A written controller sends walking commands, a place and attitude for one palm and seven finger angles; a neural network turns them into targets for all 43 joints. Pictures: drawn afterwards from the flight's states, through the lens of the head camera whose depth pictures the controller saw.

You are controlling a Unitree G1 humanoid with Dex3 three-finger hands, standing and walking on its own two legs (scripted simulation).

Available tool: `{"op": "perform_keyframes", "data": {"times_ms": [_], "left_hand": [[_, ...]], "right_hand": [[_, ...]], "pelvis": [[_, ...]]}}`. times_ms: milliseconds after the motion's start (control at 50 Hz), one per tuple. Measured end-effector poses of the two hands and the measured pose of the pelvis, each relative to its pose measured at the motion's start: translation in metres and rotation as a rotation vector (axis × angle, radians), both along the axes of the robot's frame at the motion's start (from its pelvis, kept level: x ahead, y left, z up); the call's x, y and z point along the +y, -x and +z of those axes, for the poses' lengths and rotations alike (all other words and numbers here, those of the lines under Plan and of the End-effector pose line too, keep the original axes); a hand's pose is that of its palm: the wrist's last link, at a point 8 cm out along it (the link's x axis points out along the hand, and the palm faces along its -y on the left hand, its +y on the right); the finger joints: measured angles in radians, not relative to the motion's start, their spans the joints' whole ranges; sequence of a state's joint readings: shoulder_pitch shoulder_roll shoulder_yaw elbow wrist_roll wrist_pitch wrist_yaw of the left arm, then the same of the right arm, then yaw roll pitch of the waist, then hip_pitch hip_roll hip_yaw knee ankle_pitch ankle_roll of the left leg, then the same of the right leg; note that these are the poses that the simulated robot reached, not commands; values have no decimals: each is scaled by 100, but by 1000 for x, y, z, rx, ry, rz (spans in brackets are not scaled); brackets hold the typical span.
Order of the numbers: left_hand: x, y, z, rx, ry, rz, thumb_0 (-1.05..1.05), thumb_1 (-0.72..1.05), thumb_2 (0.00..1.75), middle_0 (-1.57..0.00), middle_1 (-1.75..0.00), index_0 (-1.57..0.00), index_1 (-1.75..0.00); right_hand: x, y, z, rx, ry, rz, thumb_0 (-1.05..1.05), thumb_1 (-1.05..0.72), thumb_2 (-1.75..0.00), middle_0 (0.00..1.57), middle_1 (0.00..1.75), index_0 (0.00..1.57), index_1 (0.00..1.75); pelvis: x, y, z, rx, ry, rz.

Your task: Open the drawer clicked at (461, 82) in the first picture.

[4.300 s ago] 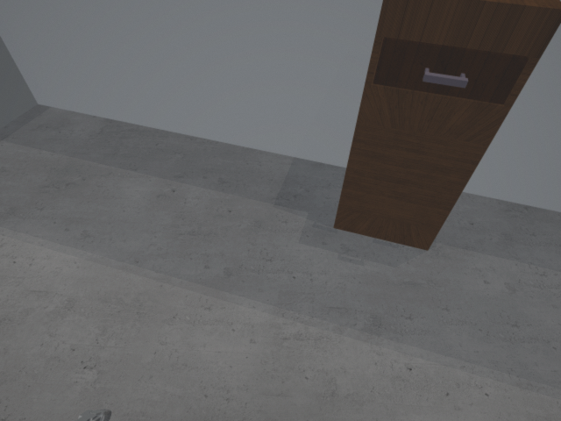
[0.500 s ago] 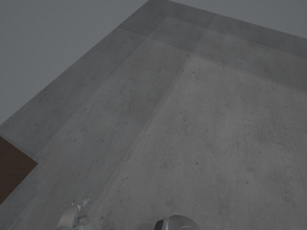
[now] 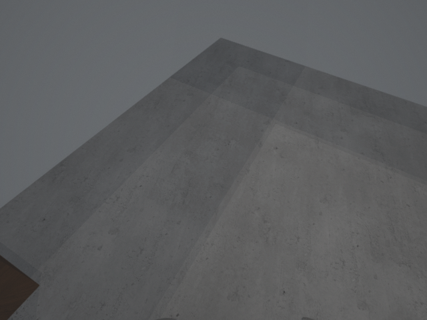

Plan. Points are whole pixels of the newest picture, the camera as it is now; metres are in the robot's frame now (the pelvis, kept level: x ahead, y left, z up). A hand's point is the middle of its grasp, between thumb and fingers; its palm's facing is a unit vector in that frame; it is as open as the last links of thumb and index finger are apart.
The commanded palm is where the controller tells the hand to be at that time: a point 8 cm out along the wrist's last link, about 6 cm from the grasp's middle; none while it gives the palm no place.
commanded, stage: turn to face it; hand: left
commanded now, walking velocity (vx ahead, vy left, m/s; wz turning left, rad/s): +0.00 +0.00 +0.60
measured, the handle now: out of the picture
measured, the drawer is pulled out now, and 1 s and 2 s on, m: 0.00 0.00 0.00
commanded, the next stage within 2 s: take the last steps up to it in 1.64 s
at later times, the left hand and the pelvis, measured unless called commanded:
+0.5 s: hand out of the picture +0.10 +0.17 -0.13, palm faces +0.25 -0.93 -0.28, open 7.4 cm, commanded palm none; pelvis +0.02 -0.05 +0.01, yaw +16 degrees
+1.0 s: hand out of the picture -0.13 +0.17 -0.18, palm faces +0.60 -0.75 -0.27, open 7.4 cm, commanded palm none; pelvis -0.01 -0.02 +0.00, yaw +35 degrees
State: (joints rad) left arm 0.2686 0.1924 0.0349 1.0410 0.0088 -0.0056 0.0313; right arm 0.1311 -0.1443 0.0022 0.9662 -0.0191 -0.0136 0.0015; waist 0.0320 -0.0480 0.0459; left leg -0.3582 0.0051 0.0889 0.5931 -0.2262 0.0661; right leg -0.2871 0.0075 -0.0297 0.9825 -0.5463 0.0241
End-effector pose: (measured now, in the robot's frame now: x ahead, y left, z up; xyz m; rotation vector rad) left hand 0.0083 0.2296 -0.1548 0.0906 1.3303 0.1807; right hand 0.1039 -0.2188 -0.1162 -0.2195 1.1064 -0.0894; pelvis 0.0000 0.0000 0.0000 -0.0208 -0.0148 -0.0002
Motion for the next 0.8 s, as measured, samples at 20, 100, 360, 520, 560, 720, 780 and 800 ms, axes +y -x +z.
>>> {"op": "perform_keyframes", "data": {"times_ms": [20,100,360,520,560,720,780,800], "left_hand": [[2,-5,2,0,4,2,1,91,89,-20,-30,-20,-30],[11,-24,12,-22,2,9,1,91,89,-20,-30,-20,-30],[13,-77,38,-169,-91,66,1,91,89,-20,-30,-20,-30],[-17,-63,58,-246,-158,140,0,90,89,-20,-30,-20,-30],[-23,-50,61,-236,-162,170,0,90,89,-20,-30,-20,-30],[-42,17,52,-155,-137,311,0,90,89,-20,-30,-21,-30],[-44,54,42,-96,-117,377,0,90,89,-20,-30,-21,-30],[-44,67,39,-75,-110,401,0,90,89,-20,-30,-21,-30]], "right_hand": [[3,5,0,25,-2,-5,0,-91,-90,20,30,20,30],[-3,20,3,88,22,-48,-1,-93,-90,20,30,20,30],[-49,41,-3,226,47,-24,0,-91,-90,20,30,20,30],[-80,4,-20,202,13,76,0,-91,-90,20,30,20,30],[-82,-12,-17,183,8,113,0,-91,-90,20,30,20,30],[-63,-72,-10,137,25,289,0,-91,-90,20,29,20,30],[-42,-95,-7,111,39,367,0,-91,-90,19,29,20,30],[-33,-103,-5,99,44,395,0,-91,-90,19,29,20,30]], "pelvis": [[2,-2,2,2,2,7],[9,-8,9,19,7,34],[-18,-17,11,51,8,178],[-52,-19,8,32,-31,293],[-56,-19,11,23,-43,322],[-60,-14,12,9,-61,443],[-55,-9,10,13,-54,486],[-53,-7,9,15,-51,500]]}}
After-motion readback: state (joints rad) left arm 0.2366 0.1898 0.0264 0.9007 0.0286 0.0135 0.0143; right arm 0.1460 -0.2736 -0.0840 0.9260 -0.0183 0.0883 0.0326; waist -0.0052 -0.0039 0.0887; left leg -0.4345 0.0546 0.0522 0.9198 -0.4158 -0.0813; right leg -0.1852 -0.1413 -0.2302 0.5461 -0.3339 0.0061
